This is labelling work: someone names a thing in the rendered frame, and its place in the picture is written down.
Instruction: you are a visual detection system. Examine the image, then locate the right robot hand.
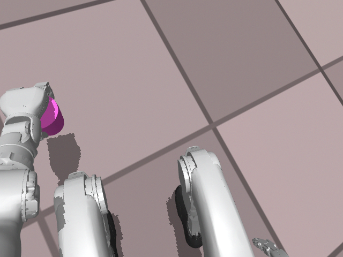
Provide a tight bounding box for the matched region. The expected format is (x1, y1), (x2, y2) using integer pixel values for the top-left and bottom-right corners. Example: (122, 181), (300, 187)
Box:
(252, 238), (289, 257)

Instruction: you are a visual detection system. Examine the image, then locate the right robot foot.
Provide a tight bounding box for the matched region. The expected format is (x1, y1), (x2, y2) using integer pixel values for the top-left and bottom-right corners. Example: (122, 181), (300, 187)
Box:
(175, 185), (203, 248)

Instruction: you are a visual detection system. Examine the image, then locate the cup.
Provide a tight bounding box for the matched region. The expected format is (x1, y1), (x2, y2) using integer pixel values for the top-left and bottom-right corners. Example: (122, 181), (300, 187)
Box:
(40, 97), (64, 136)

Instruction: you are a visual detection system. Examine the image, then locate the left robot hand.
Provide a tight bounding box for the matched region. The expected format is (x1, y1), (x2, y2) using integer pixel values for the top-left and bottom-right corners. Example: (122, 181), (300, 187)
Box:
(0, 81), (55, 141)

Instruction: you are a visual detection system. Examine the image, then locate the left robot foot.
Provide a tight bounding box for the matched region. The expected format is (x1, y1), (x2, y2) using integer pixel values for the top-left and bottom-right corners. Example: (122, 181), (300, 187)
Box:
(107, 210), (118, 257)

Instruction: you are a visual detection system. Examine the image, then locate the left robot arm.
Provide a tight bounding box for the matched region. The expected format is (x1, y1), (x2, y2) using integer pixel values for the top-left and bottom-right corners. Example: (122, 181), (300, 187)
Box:
(0, 112), (41, 257)

